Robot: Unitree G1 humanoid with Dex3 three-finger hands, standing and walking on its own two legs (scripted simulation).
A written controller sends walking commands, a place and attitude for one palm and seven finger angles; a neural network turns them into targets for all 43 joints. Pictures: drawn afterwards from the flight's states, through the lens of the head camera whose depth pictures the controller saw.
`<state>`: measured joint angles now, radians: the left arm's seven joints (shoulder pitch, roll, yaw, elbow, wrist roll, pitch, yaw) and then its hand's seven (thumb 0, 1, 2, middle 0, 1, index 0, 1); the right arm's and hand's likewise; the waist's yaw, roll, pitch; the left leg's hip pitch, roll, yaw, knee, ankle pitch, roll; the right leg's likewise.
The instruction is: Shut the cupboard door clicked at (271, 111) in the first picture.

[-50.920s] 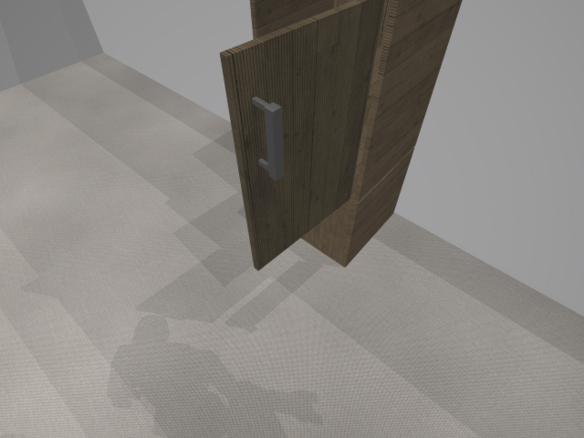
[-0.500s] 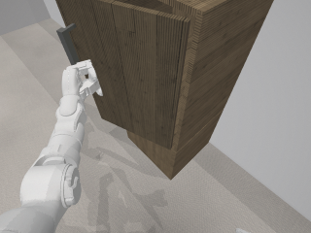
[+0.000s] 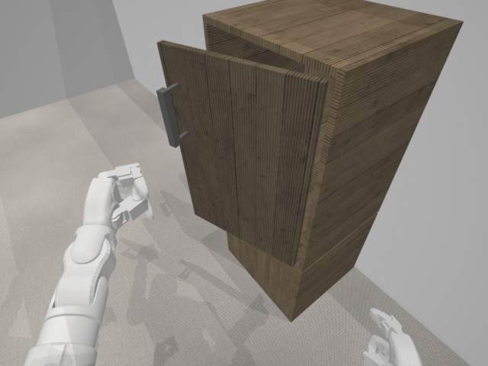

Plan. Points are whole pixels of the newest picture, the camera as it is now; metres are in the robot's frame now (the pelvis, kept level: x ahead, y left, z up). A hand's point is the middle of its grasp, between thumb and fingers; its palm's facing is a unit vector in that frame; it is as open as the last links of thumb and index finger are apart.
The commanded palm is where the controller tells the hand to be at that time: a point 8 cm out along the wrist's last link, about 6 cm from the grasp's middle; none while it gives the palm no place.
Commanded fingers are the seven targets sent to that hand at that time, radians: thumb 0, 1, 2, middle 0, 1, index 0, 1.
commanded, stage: draw the hand back to the body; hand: left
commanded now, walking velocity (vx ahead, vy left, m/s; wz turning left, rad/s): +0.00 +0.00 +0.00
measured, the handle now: (175, 115) +0.66 +0.20 +0.10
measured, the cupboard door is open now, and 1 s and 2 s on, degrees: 19 19 19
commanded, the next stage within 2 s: step back with the hand held close in 1.00 s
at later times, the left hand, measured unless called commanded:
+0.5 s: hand (65, 247) +0.23 +0.25 +0.16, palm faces +0.36 -0.86 -0.36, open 5.2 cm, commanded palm +0.18 +0.29 +0.18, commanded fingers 0.00 0.90 0.90 -0.34 -0.45 -0.34 -0.45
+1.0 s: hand (51, 259) +0.21 +0.25 +0.16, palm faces +0.44 -0.80 -0.40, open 7.4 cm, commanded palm +0.16 +0.29 +0.19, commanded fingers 0.00 0.90 0.90 -0.20 -0.30 -0.20 -0.30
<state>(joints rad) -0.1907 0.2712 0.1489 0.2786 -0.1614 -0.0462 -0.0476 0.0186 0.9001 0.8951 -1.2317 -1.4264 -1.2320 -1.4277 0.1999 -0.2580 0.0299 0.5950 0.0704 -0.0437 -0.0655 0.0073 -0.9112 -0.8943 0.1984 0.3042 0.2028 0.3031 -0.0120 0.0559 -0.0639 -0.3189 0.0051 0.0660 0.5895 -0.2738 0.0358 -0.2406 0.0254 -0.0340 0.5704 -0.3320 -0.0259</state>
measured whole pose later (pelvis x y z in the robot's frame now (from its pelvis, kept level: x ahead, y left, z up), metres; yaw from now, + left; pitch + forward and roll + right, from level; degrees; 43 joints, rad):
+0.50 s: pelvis +0.02 +0.00 +0.01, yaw +0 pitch -4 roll +0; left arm 0.36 0.34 0.26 -0.26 -0.08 -0.08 0.08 0.02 0.89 0.89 -0.60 -0.74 -0.60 -0.74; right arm 0.21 -0.23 0.05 0.63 0.03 -0.02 -0.06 0.01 -0.91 -0.89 0.20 0.30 0.21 0.30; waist 0.03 0.08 -0.01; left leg -0.13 -0.01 0.06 0.41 -0.22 0.04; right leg -0.04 0.02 -0.03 0.37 -0.27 -0.02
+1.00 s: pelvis +0.03 -0.01 +0.01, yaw +1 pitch -3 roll +0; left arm 0.48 0.34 0.32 -0.36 -0.08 -0.08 0.10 0.02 0.89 0.89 -0.21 -0.31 -0.21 -0.31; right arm 0.18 -0.23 0.02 0.62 0.02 -0.07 -0.07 0.01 -0.91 -0.89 0.20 0.30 0.20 0.30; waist 0.06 0.07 -0.02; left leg -0.13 0.00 0.05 0.42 -0.23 0.02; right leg -0.04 0.03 -0.04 0.38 -0.29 -0.03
